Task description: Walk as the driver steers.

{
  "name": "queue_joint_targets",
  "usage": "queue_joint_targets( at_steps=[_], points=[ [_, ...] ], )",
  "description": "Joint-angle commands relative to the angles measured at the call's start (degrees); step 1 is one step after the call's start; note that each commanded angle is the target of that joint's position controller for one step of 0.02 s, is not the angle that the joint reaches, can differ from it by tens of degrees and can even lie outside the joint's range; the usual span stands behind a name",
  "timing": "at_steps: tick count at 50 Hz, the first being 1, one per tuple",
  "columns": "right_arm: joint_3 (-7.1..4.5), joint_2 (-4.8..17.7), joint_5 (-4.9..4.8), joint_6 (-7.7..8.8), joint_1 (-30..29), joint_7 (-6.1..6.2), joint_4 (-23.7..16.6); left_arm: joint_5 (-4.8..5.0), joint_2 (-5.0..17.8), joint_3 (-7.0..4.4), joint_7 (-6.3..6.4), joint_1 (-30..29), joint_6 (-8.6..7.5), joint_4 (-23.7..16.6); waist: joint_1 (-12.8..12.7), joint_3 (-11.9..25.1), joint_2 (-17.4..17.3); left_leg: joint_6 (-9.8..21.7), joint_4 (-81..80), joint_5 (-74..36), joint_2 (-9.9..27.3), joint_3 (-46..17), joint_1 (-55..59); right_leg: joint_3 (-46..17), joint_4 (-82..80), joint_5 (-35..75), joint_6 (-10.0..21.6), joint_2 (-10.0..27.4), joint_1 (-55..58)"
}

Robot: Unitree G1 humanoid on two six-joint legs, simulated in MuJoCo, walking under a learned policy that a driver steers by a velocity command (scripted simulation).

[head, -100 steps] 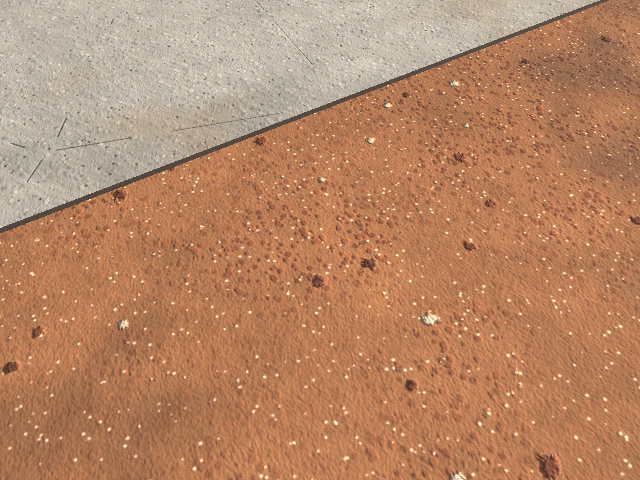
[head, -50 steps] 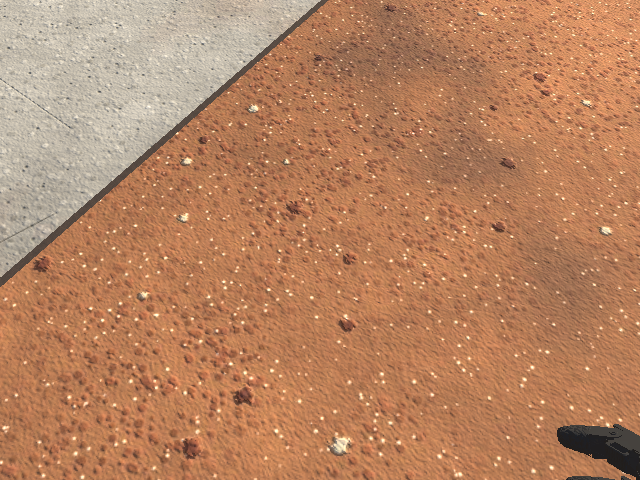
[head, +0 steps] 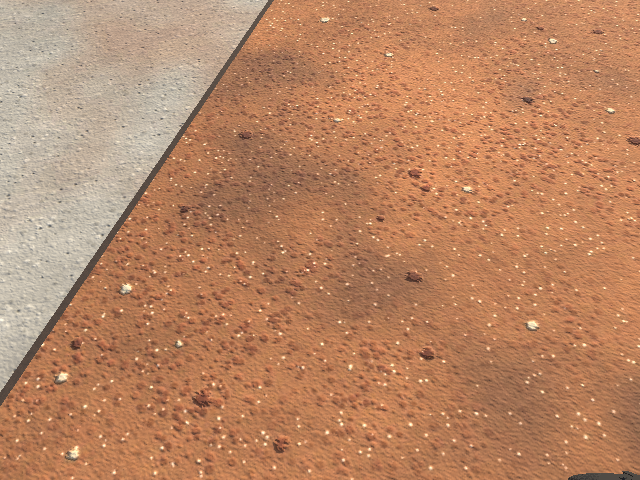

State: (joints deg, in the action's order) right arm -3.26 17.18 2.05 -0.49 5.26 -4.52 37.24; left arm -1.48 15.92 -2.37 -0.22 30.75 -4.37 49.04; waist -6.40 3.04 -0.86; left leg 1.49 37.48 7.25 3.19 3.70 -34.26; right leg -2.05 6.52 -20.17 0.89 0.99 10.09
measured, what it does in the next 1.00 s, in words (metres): walks ahead, turning left: left foot, then right foot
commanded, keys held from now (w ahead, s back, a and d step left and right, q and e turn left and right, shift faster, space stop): w+shift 0.38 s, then w+q+shift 0.04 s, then q+shift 0.58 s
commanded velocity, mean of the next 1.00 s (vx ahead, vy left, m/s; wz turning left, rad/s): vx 0.61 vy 0.00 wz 0.39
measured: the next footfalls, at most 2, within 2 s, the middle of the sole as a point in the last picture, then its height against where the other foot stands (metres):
left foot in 0.06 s outside the picture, level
right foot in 0.50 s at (406, 417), level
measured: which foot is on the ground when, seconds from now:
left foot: up 0.00-0.04, down 0.06-0.52, up 0.54-0.92, down 0.94-1.00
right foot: down 0.00-0.08, up 0.10-0.48, down 0.50-0.94, up 0.96-1.00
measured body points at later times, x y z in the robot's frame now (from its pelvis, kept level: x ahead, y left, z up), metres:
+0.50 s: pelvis +0.42 +0.04 -0.02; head +0.46 +0.03 +0.42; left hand +0.67 +0.26 -0.09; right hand +0.34 -0.22 -0.16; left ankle +0.15 +0.13 -0.72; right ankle +0.62 -0.05 -0.73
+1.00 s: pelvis +0.69 +0.08 -0.02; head +0.72 +0.11 +0.43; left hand +0.75 +0.40 -0.13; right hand +0.95 -0.14 -0.10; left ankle +0.76 +0.17 -0.73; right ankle +0.64 -0.07 -0.67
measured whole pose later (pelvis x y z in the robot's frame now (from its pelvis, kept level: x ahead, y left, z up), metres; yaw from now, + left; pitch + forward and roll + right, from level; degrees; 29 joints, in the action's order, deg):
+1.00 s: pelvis +0.69 +0.08 -0.02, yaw +26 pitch -1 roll -2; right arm -5.8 18.9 -0.1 -1.2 10.7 -1.8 36.4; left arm 0.9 16.7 -3.6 0.6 1.7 -0.5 43.3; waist 1.7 -6.3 0.7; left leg 7.0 39.1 11.3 -2.1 4.0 -28.1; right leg 7.9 60.7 -32.7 -2.2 3.1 -15.7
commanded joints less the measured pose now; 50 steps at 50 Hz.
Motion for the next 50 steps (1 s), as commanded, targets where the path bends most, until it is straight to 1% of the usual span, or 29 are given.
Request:
queue_joint_targets(
  at_steps=[1,2,3,4,5,6,7,10,15,20,23,24,25,26,27,28,29,30,31,32,34,36,40,44,46,47,48,49,50],
  points=[
    [-0.71,4.1,0.19,1.69,-5.2,1.08,-5.8,-0.07,10.6,-2.19,0.47,-0.8,-0.5,-0.3,4.0,-9.3,9.8,4.1,-5.0,8.6,-4.7,4.2,6.9,-3.5,5.6,40.0,9.0,13.7,-6.4],
    [-1.48,5.3,0.17,2.14,5.6,2.21,-2.6,0.08,11.6,-2.37,0.48,-1.9,-0.41,0.3,9.8,-3.3,8.7,5.6,-5.6,8.5,-7.5,5.1,21.7,0.0,19.0,56.8,8.3,12.4,-10.3],
    [-2.71,8.4,0.77,2.85,20.0,3.39,1.7,0.19,11.6,-2.21,0.61,-4.0,-0.61,-0.3,16.8,5.1,5.4,7.1,-4.7,10.6,-4.1,0.4,42.5,2.5,36.7,51.7,7.1,9.3,-23.1],
    [-4.77,17.1,2.0,3.23,28.5,4.29,3.0,1.75,3.9,-0.15,-0.1,-2.5,-1.29,-4.0,18.0,15.4,-12.7,10.9,-12.0,41.5,14.1,-27.8,60.3,4.0,61.3,20.6,4.6,1.1,-43.7],
    [-4.01,15.9,0.89,3.81,28.7,3.76,3.4,1.05,4.8,-0.53,-0.39,-7.1,-2.31,-4.7,17.6,16.4,-14.5,11.1,-25.1,51.3,18.7,-51.6,57.2,-6.3,70.5,-6.2,6.3,-5.8,-52.0],
    [-3.13,12.2,1.09,3.52,21.2,3.85,4.3,0.95,6.3,-1.2,-0.58,-13.1,-2.21,-6.0,13.8,3.5,-7.7,9.6,-23.4,41.6,16.9,-43.0,49.4,-6.5,74.1,-0.5,7.2,-1.5,-58.6],
    [-2.56,9.3,0.66,3.71,18.5,3.66,4.2,0.72,6.2,-0.83,-1.1,-13.6,-2.47,-5.9,11.7,0.0,-2.3,9.8,-23.3,33.2,15.3,-34.3,42.2,-4.5,71.4,4.5,7.2,2.1,-56.8],
    [-0.69,4.1,-0.37,4.75,13.9,3.48,5.3,-1.4,2.9,0.16,-2.44,-11.6,-0.28,-4.8,5.2,-4.9,-4.8,8.8,-28.7,24.6,8.8,-21.9,26.6,-2.1,64.9,7.2,4.4,6.1,-49.8],
    [-0.41,3.7,-1.5,7.08,18.0,3.01,8.9,-0.87,2.5,1.06,-3.24,-26.1,0.89,-10.7,5.4,-13.9,-2.3,10.2,-36.9,7.5,5.2,-10.6,22.3,2.3,51.1,17.6,1.9,7.9,-57.6],
    [-0.42,6.0,-2.88,8.37,22.3,3.58,12.0,-0.21,1.0,2.15,-4.08,-34.0,0.23,-12.8,6.8,-13.3,0.2,9.1,-42.1,-20.2,5.7,-3.8,26.5,7.4,29.6,31.7,4.8,3.4,-40.6],
    [-0.92,10.1,-1.4,7.1,23.1,4.56,13.8,-1.14,3.8,1.06,-2.12,-27.5,0.0,-11.3,3.3,-5.4,-2.6,6.7,-24.5,-56.2,6.8,-5.1,39.4,7.9,26.6,21.9,5.4,-3.6,-31.4],
    [-1.18,11.1,-0.73,6.27,22.5,5.18,14.2,-1.46,6.0,0.2,-1.15,-18.2,-0.48,-8.5,-0.7,0.0,-3.8,5.3,-11.6,-59.6,6.4,-5.9,39.0,6.4,25.5,19.6,5.8,-4.9,-21.5],
    [-1.21,11.1,-1.06,5.79,21.4,5.68,14.1,-2.1,8.0,-0.6,-0.2,-8.1,-1.1,-5.6,-5.4,4.7,-3.9,4.0,3.4,-50.7,4.1,-5.5,33.5,4.3,21.6,24.8,5.8,-1.4,-9.4],
    [0.03,4.8,-1.05,5.76,23.9,5.59,12.1,-3.23,13.9,-1.92,0.94,-1.5,-1.35,-4.9,-4.1,13.8,3.3,3.5,23.4,-19.7,-1.0,-4.2,22.6,-8.2,28.1,34.6,6.0,14.0,5.0],
    [1.53,-2.3,-6.16,5.25,33.9,5.93,10.6,-2.94,17.0,-2.99,0.03,-4.4,-1.54,-6.2,2.7,29.4,21.2,1.6,49.9,27.2,-9.9,-6.6,5.2,-35.0,25.2,50.9,16.3,32.9,21.9],
    [0.46,4.5,-4.19,5.35,25.1,5.4,10.5,1.01,11.2,-1.89,-0.12,-9.2,-1.32,-9.7,-1.7,29.4,10.6,-0.5,50.5,24.7,-5.9,-14.0,0.1,-30.7,21.4,44.5,15.7,24.7,18.8],
    [-0.75,6.7,-5.8,4.87,17.2,5.7,6.8,1.09,8.0,-1.22,0.28,-13.1,-1.4,-9.7,-1.0,18.1,8.8,-1.0,47.2,21.8,-2.7,-11.6,-4.1,-18.4,21.1,46.2,13.8,23.7,10.3],
    [-0.66,5.6,-5.49,4.18,14.1,5.96,6.0,1.09,7.1,-1.15,0.41,-16.0,-1.61,-8.2,1.6,9.7,3.5,-2.2,43.4,19.1,0.2,-9.5,-3.5,-12.1,18.2,47.9,12.2,20.6,-0.5],
    [-1.36,5.5,-4.75,3.1,14.2,6.06,6.0,0.88,5.1,-0.84,0.8,-18.3,-1.92,-8.0,3.8,5.8,4.2,-2.8,40.8,16.9,2.1,-9.0,-1.3,-7.5,15.6,44.7,11.2,19.2,-8.1],
    [-1.49,3.9,-4.83,1.68,16.2,5.85,6.0,0.16,4.4,-0.78,0.85,-20.2,-2.13,-7.6,6.3,2.6,5.7,-3.1,39.9,15.8,3.5,-8.6,3.4,-3.4,12.4,41.9,10.6,17.9,-15.8],
    [-1.4,1.1,-4.96,-0.75,17.0,5.96,5.0,0.41,3.5,-0.81,0.73,-26.2,-2.39,-7.8,9.4,-2.1,6.7,-3.9,34.9,15.4,4.6,-6.8,5.9,3.2,7.4,38.3,10.7,17.5,-25.4],
    [-1.09,0.2,-4.02,-1.37,13.7,5.83,2.2,0.73,4.9,-1.45,1.24,-29.9,-2.32,-7.9,10.6,-5.2,7.0,-4.2,24.6,9.3,5.0,-5.2,5.7,9.2,5.6,39.8,10.6,15.8,-29.1],
    [-1.34,1.7,-2.73,-1.47,10.8,3.41,1.2,2.42,8.0,-2.56,2.03,-30.5,-0.9,-8.0,9.1,-1.1,3.7,-2.1,8.2,-9.0,2.7,-0.9,10.5,16.2,9.9,39.9,9.8,13.9,-21.6],
    [-3.3,6.3,-3.23,-2.38,7.7,1.58,-1.8,3.85,10.4,-3.61,1.93,-30.1,1.79,-8.2,9.2,-1.3,3.9,1.4,3.9,-1.9,0.6,2.9,10.7,17.2,18.0,43.4,6.9,16.8,-14.9],
    [-4.99,8.6,-3.48,-2.16,13.3,2.04,-1.3,4.8,10.2,-3.91,1.64,-30.4,3.22,-8.7,12.5,0.6,3.0,4.7,-1.0,0.4,-3.3,5.3,17.9,18.6,30.7,47.8,4.1,15.8,-14.9],
    [-6.42,11.2,-3.33,-1.55,19.8,3.09,0.2,4.65,9.0,-3.68,1.26,-29.5,3.79,-8.7,15.5,1.4,-1.5,7.6,-7.5,-8.3,-4.7,1.4,26.6,17.9,44.0,38.3,1.4,12.6,-21.0],
    [-7.2,16.7,-3.56,-0.96,15.9,4.23,-0.8,1.57,3.8,-2.4,0.79,-26.2,3.82,-9.9,9.2,-1.7,-18.3,12.1,-8.9,-40.9,3.8,-17.0,30.5,16.7,59.3,-10.5,-2.6,2.9,-34.2],
    [-6.85,18.8,-0.39,0.44,12.7,3.44,-4.6,0.84,5.9,-2.48,0.61,-23.4,3.39,-12.0,6.2,9.7,-19.1,25.6,-15.5,-24.6,13.7,-46.3,41.0,3.6,75.4,-21.8,-5.4,-7.0,-48.8],
    [-6.36,16.5,-0.93,1.77,10.9,2.3,-6.4,1.82,9.1,-2.9,0.34,-25.5,2.43,-11.9,8.4,13.6,-8.2,24.3,-20.6,-12.6,15.9,-48.3,42.4,-5.3,75.8,-17.5,-3.9,-4.6,-51.3]
  ],
)
Over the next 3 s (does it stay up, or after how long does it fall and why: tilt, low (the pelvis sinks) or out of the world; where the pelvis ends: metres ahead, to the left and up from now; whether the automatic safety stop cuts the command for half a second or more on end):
stays up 1.07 0.32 -0.02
